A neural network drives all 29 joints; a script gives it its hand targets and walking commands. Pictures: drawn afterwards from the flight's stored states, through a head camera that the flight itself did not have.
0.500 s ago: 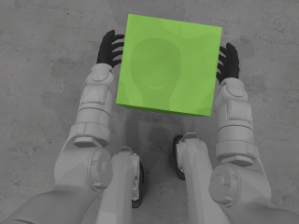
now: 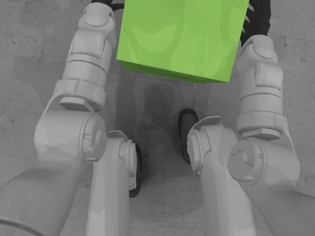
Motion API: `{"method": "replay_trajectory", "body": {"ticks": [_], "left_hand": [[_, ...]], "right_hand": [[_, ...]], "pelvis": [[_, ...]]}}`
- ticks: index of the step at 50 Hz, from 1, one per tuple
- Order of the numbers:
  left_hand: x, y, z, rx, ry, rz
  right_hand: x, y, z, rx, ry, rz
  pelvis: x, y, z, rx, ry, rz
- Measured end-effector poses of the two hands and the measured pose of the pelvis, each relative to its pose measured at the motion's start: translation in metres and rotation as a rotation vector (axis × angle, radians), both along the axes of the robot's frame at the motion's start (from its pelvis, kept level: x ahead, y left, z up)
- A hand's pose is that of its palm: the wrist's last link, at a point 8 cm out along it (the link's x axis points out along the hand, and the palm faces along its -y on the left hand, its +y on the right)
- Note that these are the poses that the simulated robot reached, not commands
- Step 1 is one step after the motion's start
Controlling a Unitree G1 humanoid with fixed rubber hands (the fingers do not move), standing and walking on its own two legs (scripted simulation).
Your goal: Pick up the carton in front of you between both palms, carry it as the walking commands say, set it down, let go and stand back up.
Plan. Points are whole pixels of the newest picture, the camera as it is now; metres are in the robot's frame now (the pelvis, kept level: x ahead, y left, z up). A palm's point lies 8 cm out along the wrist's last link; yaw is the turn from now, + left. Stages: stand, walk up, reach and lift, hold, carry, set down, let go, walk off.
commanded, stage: set down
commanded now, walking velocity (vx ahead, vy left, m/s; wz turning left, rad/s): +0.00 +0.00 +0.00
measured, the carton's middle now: (174, 32) +0.52 -0.10 -0.22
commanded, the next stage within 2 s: none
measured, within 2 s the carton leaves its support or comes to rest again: rests again in 1.32 s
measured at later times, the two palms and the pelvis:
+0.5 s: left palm (113, 19) +0.56 +0.04 -0.21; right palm (248, 27) +0.49 -0.26 -0.18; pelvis +0.00 +0.00 -0.04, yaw -2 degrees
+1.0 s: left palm (114, 23) +0.56 +0.04 -0.23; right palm (246, 29) +0.49 -0.26 -0.21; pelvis +0.00 +0.01 -0.05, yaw -2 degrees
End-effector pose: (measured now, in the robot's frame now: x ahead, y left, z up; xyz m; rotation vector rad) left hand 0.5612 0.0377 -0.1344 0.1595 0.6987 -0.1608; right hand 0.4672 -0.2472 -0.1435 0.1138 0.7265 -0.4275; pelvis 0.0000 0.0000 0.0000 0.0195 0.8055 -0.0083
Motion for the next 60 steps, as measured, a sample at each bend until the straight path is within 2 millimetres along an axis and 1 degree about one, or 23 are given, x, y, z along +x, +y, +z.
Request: {"method": "replay_trajectory", "body": {"ticks": [5,11,14,18,26,35,38,60], "left_hand": [[0.004,-0.012,-0.026,-0.001,-0.002,-0.024],[0.005,-0.022,-0.053,-0.002,0.018,-0.055],[0.003,-0.021,-0.063,-0.009,0.027,-0.061],[0.0,-0.015,-0.071,-0.008,0.032,-0.054],[0.002,0.0,-0.077,-0.001,0.037,-0.049],[0.0,0.004,-0.088,-0.005,0.051,-0.064],[-0.002,0.004,-0.092,-0.016,0.057,-0.07],[-0.001,-0.002,-0.094,-0.062,0.046,-0.113]], "right_hand": [[0.012,-0.015,-0.009,-0.03,0.009,0.006],[0.016,-0.027,-0.027,-0.04,0.033,0.02],[0.017,-0.028,-0.033,-0.045,0.043,0.033],[0.021,-0.024,-0.037,-0.04,0.046,0.046],[0.028,-0.011,-0.042,-0.032,0.053,0.072],[0.03,-0.008,-0.05,-0.031,0.068,0.075],[0.029,-0.01,-0.054,-0.033,0.075,0.073],[0.025,-0.021,-0.067,-0.015,0.076,0.082]], "pelvis": [[-0.001,0.0,-0.016,-0.007,-0.003,-0.006],[-0.001,0.003,-0.029,-0.015,-0.009,-0.013],[0.0,0.003,-0.032,-0.018,-0.018,-0.008],[0.0,0.002,-0.036,-0.024,-0.015,-0.005],[-0.003,0.005,-0.042,-0.036,-0.012,0.008],[-0.005,0.008,-0.046,-0.049,-0.019,0.012],[-0.004,0.008,-0.047,-0.05,-0.021,0.012],[-0.006,0.004,-0.054,-0.053,-0.081,0.011]]}}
